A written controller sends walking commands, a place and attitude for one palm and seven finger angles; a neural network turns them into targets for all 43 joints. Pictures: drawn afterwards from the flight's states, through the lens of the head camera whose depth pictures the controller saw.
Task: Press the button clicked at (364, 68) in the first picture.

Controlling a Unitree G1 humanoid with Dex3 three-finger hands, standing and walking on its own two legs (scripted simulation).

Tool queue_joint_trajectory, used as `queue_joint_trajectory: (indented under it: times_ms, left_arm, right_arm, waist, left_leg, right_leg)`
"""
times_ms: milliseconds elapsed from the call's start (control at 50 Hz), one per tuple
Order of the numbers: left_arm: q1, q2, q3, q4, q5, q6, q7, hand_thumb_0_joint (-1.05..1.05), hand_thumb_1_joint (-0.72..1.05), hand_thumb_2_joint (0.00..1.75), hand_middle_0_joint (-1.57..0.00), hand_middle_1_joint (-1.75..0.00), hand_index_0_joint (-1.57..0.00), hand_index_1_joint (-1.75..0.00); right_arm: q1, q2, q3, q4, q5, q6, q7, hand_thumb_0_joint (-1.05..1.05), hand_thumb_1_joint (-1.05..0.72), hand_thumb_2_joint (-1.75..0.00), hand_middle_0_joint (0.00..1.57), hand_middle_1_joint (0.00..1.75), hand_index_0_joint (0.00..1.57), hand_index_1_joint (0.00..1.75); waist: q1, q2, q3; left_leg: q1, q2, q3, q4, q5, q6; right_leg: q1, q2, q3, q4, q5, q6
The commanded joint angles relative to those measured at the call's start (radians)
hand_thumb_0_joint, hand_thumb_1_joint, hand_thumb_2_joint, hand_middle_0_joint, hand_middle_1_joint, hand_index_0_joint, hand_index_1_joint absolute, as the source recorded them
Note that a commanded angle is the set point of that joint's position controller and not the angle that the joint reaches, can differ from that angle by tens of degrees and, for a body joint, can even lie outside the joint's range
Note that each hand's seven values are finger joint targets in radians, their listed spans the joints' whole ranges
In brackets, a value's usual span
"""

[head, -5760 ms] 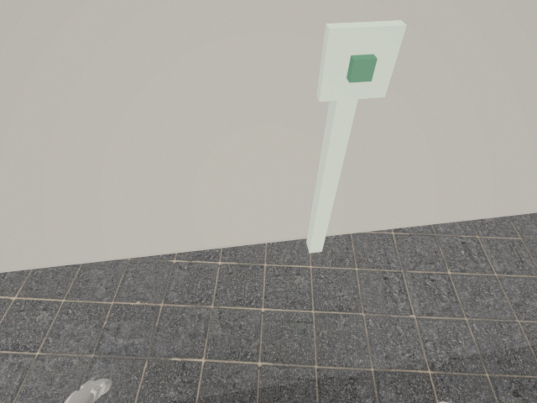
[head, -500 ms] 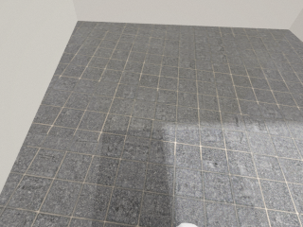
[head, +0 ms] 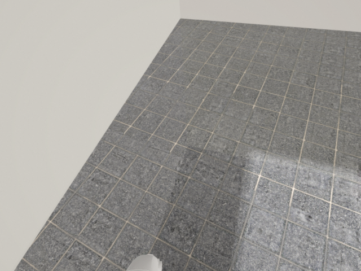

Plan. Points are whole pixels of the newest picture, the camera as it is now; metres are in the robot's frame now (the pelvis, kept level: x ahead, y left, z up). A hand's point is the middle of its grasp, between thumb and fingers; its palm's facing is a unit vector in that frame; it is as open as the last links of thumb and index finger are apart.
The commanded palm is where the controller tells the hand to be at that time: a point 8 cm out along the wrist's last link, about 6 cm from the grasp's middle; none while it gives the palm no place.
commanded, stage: turn to face it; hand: left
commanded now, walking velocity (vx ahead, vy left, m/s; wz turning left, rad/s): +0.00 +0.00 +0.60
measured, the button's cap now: out of the picture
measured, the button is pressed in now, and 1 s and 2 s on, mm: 0 0 0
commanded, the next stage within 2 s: none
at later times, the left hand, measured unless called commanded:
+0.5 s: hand out of the picture +0.02 +0.30 -0.17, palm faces +0.31 -0.91 -0.26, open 7.4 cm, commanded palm none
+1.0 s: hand out of the picture -0.01 +0.22 -0.14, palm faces +0.53 -0.80 -0.28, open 7.4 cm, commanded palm none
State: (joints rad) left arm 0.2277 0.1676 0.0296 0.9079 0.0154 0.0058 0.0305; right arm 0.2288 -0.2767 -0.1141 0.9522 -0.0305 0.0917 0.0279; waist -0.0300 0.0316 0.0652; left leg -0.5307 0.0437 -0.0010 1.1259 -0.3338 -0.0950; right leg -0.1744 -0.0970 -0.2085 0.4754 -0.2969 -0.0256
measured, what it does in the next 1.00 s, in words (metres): steps on the spot, turning left: left foot, then right foot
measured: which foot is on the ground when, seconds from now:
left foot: up 0.00-0.20, down 0.22-0.74, up 0.76-1.00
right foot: down 0.00-0.22, up 0.24-0.72, down 0.74-1.00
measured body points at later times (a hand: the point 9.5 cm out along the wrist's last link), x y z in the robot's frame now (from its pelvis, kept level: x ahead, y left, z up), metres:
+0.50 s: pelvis +0.00 +0.06 +0.00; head +0.03 +0.10 +0.45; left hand +0.01 +0.35 -0.15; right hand +0.17 -0.15 -0.12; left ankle -0.03 +0.14 -0.74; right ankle +0.03 -0.11 -0.66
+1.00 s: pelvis +0.01 +0.00 +0.00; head +0.04 -0.01 +0.45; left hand -0.04 +0.26 -0.12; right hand +0.18 -0.21 -0.16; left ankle -0.09 +0.12 -0.65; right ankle +0.06 -0.08 -0.74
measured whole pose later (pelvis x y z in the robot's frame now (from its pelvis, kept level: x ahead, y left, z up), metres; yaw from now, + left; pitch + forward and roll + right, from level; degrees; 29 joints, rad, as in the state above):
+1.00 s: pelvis +0.01 +0.00 +0.00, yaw +35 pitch -2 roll +2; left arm 0.19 0.18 0.01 0.86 0.01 0.01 0.03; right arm 0.25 -0.28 -0.11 0.96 -0.03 0.10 0.04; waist -0.05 0.04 0.07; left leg -0.50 0.03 -0.02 1.18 -0.35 -0.09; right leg -0.18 -0.10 -0.18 0.50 -0.28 -0.01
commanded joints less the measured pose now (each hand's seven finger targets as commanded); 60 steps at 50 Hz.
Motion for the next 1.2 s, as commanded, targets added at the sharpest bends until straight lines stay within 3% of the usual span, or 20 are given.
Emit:
queue_joint_trajectory:
  times_ms: [0, 100, 160, 180, 200, 220, 300, 360, 560, 660, 700, 720, 740, 760, 820, 860, 960, 1080, 1140, 1180]
  left_arm:
    - [0.077, 0.217, 0.058, -0.039, 0.012, -0.015, 0.005, 0.00, 0.90, 0.90, -0.20, -0.30, -0.20, -0.30]
    - [0.098, 0.253, 0.068, -0.023, 0.016, -0.004, 0.000, 0.00, 0.90, 0.90, -0.20, -0.30, -0.20, -0.30]
    - [0.068, 0.262, 0.078, -0.023, 0.008, -0.001, -0.004, 0.00, 0.90, 0.90, -0.20, -0.30, -0.20, -0.30]
    - [0.060, 0.250, 0.076, -0.032, -0.001, 0.002, -0.008, 0.00, 0.90, 0.90, -0.20, -0.30, -0.20, -0.30]
    - [0.038, 0.187, 0.067, -0.077, -0.009, 0.003, -0.017, 0.00, 0.90, 0.90, -0.20, -0.30, -0.20, -0.30]
    - [-0.027, 0.166, 0.047, -0.110, 0.000, 0.014, -0.013, 0.00, 0.90, 0.90, -0.20, -0.30, -0.20, -0.30]
    - [-0.045, 0.188, 0.064, -0.067, 0.002, 0.027, -0.017, 0.00, 0.90, 0.90, -0.20, -0.30, -0.20, -0.30]
    - [-0.011, 0.182, 0.065, -0.053, 0.004, 0.025, -0.022, 0.00, 0.90, 0.90, -0.20, -0.30, -0.20, -0.30]
    - [-0.164, 0.163, 0.054, -0.136, -0.005, 0.023, -0.010, 0.00, 0.90, 0.90, -0.20, -0.30, -0.20, -0.30]
    - [-0.105, 0.156, 0.049, -0.137, -0.016, 0.007, -0.006, 0.00, 0.90, 0.90, -0.20, -0.30, -0.20, -0.30]
    - [-0.024, 0.196, 0.058, -0.119, -0.013, -0.012, -0.001, 0.00, 0.90, 0.90, -0.20, -0.30, -0.20, -0.30]
    - [0.005, 0.295, 0.076, -0.117, 0.003, -0.024, 0.009, 0.00, 0.90, 0.90, -0.20, -0.30, -0.20, -0.30]
    - [0.017, 0.332, 0.077, -0.119, 0.005, -0.018, 0.011, 0.00, 0.90, 0.90, -0.20, -0.30, -0.20, -0.30]
    - [-0.003, 0.303, 0.066, -0.129, 0.000, -0.012, 0.010, 0.00, 0.90, 0.90, -0.20, -0.30, -0.20, -0.30]
    - [-0.138, 0.204, 0.044, -0.150, -0.005, -0.012, 0.008, 0.00, 0.90, 0.90, -0.20, -0.30, -0.20, -0.30]
    - [-0.109, 0.191, 0.040, -0.138, -0.003, -0.019, 0.005, 0.00, 0.90, 0.90, -0.20, -0.30, -0.20, -0.30]
    - [-0.029, 0.218, 0.049, -0.106, 0.005, -0.014, 0.007, 0.00, 0.90, 0.90, -0.20, -0.30, -0.20, -0.30]
    - [0.024, 0.264, 0.070, -0.072, 0.016, -0.003, 0.003, 0.00, 0.90, 0.90, -0.20, -0.30, -0.20, -0.30]
    - [0.023, 0.277, 0.078, -0.061, 0.014, 0.005, -0.003, 0.00, 0.90, 0.90, -0.20, -0.30, -0.20, -0.30]
    - [0.024, 0.244, 0.073, -0.069, -0.001, 0.015, -0.009, 0.00, 0.90, 0.90, -0.20, -0.30, -0.20, -0.30]
  right_arm:
    - [-0.128, -0.035, 0.015, -0.105, 0.008, -0.027, -0.001, 0.00, -0.90, -0.90, 0.20, 0.30, 0.20, 0.30]
    - [-0.163, -0.028, 0.035, -0.121, 0.017, -0.043, 0.000, 0.00, -0.90, -0.90, 0.20, 0.30, 0.20, 0.30]
    - [-0.087, -0.058, 0.029, -0.113, 0.016, -0.060, -0.005, 0.00, -0.90, -0.90, 0.20, 0.30, 0.20, 0.30]
    - [-0.014, -0.115, 0.015, -0.097, 0.011, -0.070, -0.006, 0.00, -0.90, -0.90, 0.20, 0.30, 0.20, 0.30]
    - [0.052, -0.238, -0.018, -0.090, 0.008, -0.081, -0.014, 0.00, -0.90, -0.90, 0.20, 0.30, 0.20, 0.30]
    - [0.107, -0.287, -0.025, -0.067, 0.025, -0.071, -0.019, 0.00, -0.90, -0.90, 0.20, 0.30, 0.20, 0.30]
    - [-0.062, -0.170, 0.008, -0.103, 0.014, -0.076, -0.042, 0.00, -0.90, -0.90, 0.20, 0.30, 0.20, 0.30]
    - [-0.073, -0.160, 0.011, -0.114, 0.016, -0.086, -0.040, 0.00, -0.90, -0.90, 0.20, 0.30, 0.20, 0.30]
    - [0.008, -0.160, -0.003, -0.101, 0.005, -0.079, -0.036, 0.00, -0.90, -0.90, 0.20, 0.30, 0.20, 0.30]
    - [-0.019, -0.162, -0.011, -0.109, 0.006, -0.073, -0.035, 0.00, -0.90, -0.90, 0.20, 0.30, 0.20, 0.30]
    - [-0.025, -0.128, -0.009, -0.114, 0.019, -0.074, -0.030, 0.00, -0.90, -0.90, 0.20, 0.30, 0.20, 0.30]
    - [0.008, -0.056, 0.003, -0.124, 0.029, -0.076, -0.022, 0.00, -0.90, -0.90, 0.20, 0.30, 0.20, 0.30]
    - [0.002, -0.063, 0.001, -0.143, 0.020, -0.071, -0.027, 0.00, -0.90, -0.90, 0.20, 0.30, 0.20, 0.30]
    - [0.003, -0.088, -0.007, -0.134, 0.012, -0.060, -0.024, 0.00, -0.90, -0.90, 0.20, 0.30, 0.20, 0.30]
    - [0.032, -0.077, -0.008, -0.072, 0.007, -0.034, -0.006, 0.00, -0.90, -0.90, 0.20, 0.30, 0.20, 0.30]
    - [0.035, -0.062, -0.001, -0.063, 0.008, -0.027, 0.001, 0.00, -0.90, -0.90, 0.20, 0.30, 0.20, 0.30]
    - [-0.037, -0.061, 0.005, -0.077, 0.008, -0.017, 0.006, 0.00, -0.90, -0.90, 0.20, 0.30, 0.20, 0.30]
    - [-0.120, -0.040, 0.026, -0.108, 0.019, -0.038, 0.007, 0.00, -0.90, -0.90, 0.20, 0.30, 0.20, 0.30]
    - [-0.070, -0.045, 0.027, -0.107, 0.019, -0.052, 0.002, 0.00, -0.90, -0.90, 0.20, 0.30, 0.20, 0.30]
    - [0.036, -0.131, 0.006, -0.083, 0.015, -0.070, 0.002, 0.00, -0.90, -0.90, 0.20, 0.30, 0.20, 0.30]
  waist:
    - [0.068, -0.220, -0.056]
    - [0.088, -0.281, -0.103]
    - [0.038, -0.243, -0.161]
    - [-0.006, -0.128, -0.211]
    - [-0.052, 0.199, -0.246]
    - [-0.068, 0.249, -0.246]
    - [-0.003, 0.172, -0.103]
    - [0.018, 0.099, -0.129]
    - [-0.016, 0.117, -0.104]
    - [0.015, 0.116, -0.149]
    - [0.059, 0.021, -0.190]
    - [0.066, -0.247, -0.227]
    - [0.069, -0.327, -0.208]
    - [0.057, -0.222, -0.169]
    - [-0.010, -0.196, -0.046]
    - [-0.005, -0.211, -0.031]
    - [0.032, -0.204, -0.016]
    - [0.071, -0.252, -0.060]
    - [0.049, -0.244, -0.104]
    - [-0.018, -0.026, -0.178]
  left_leg:
    - [-0.073, 0.010, 0.051, -0.119, -0.074, -0.003]
    - [0.087, -0.013, 0.120, -0.368, -0.097, 0.031]
    - [0.265, -0.026, 0.139, -0.632, 0.063, 0.055]
    - [0.465, 0.020, 0.077, -0.737, 0.256, 0.081]
    - [0.685, 0.292, -0.275, -0.742, 0.646, 0.199]
    - [0.681, 0.393, -0.328, -0.716, 0.940, 0.283]
    - [0.473, 0.224, -0.170, -0.728, 0.775, 0.246]
    - [0.486, 0.182, -0.148, -0.738, 0.748, 0.230]
    - [0.438, 0.177, -0.340, -0.738, 0.623, 0.279]
    - [0.352, 0.134, -0.400, -0.664, 0.667, 0.251]
    - [0.209, 0.054, -0.352, -0.565, 0.439, 0.166]
    - [0.002, -0.068, -0.190, -0.372, 0.048, 0.081]
    - [-0.070, -0.127, -0.077, -0.160, -0.294, 0.042]
    - [-0.044, -0.084, -0.102, -0.003, -0.257, 0.049]
    - [-0.045, -0.026, -0.069, 0.128, -0.073, 0.028]
    - [-0.044, -0.020, -0.036, 0.134, -0.017, 0.015]
    - [-0.042, 0.004, 0.002, 0.028, -0.028, 0.002]
    - [0.081, 0.002, 0.089, -0.298, -0.108, 0.019]
    - [0.202, -0.017, 0.123, -0.482, -0.033, 0.040]
    - [0.472, 0.050, 0.005, -0.716, 0.231, 0.079]
  right_leg:
    - [0.158, -0.263, 0.157, -0.115, 0.483, -0.090]
    - [0.167, -0.278, 0.107, -0.035, 0.618, -0.081]
    - [0.136, -0.263, 0.033, 0.106, 0.594, -0.025]
    - [0.002, -0.238, 0.003, 0.268, 0.481, 0.023]
    - [-0.336, -0.091, -0.014, 0.497, -0.109, 0.106]
    - [-0.436, -0.049, 0.088, 0.624, -0.372, 0.122]
    - [-0.421, -0.051, 0.187, 0.724, -0.159, 0.125]
    - [-0.398, -0.029, 0.184, 0.699, -0.092, 0.139]
    - [-0.344, 0.021, 0.221, 0.456, -0.136, 0.140]
    - [-0.120, 0.081, 0.202, 0.155, -0.061, 0.113]
    - [0.129, 0.017, 0.234, -0.120, 0.162, 0.101]
    - [0.324, -0.242, 0.460, -0.185, 0.284, 0.023]
    - [0.244, -0.427, 0.585, -0.158, 0.455, -0.094]
    - [0.128, -0.396, 0.500, -0.152, 0.408, -0.128]
    - [-0.002, -0.238, 0.305, -0.170, 0.276, -0.060]
    - [-0.002, -0.208, 0.216, -0.168, 0.308, -0.048]
    - [0.032, -0.242, 0.181, -0.186, 0.213, -0.073]
    - [0.080, -0.287, 0.121, -0.094, 0.385, -0.094]
    - [0.067, -0.289, 0.066, 0.009, 0.417, -0.056]
    - [-0.113, -0.224, 0.003, 0.269, 0.232, 0.036]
